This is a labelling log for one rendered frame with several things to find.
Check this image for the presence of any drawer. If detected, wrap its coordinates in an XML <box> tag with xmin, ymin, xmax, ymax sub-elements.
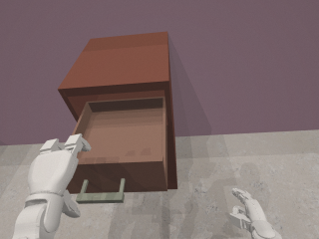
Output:
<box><xmin>66</xmin><ymin>97</ymin><xmax>167</xmax><ymax>194</ymax></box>

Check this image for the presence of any left robot forearm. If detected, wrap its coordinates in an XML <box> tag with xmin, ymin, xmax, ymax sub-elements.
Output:
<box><xmin>12</xmin><ymin>192</ymin><xmax>65</xmax><ymax>239</ymax></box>

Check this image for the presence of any handle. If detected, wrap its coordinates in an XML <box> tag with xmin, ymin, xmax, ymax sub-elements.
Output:
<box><xmin>76</xmin><ymin>178</ymin><xmax>126</xmax><ymax>204</ymax></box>

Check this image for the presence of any right robot forearm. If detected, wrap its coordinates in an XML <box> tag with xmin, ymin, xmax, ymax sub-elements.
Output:
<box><xmin>250</xmin><ymin>220</ymin><xmax>282</xmax><ymax>239</ymax></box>

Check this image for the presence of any left robot hand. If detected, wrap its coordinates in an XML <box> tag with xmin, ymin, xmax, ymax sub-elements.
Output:
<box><xmin>27</xmin><ymin>133</ymin><xmax>91</xmax><ymax>218</ymax></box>

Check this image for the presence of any cabinet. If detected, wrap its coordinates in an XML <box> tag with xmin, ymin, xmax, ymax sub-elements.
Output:
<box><xmin>57</xmin><ymin>31</ymin><xmax>177</xmax><ymax>190</ymax></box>

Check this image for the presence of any right robot hand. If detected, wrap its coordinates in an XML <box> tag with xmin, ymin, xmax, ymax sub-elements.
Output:
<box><xmin>229</xmin><ymin>188</ymin><xmax>268</xmax><ymax>233</ymax></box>

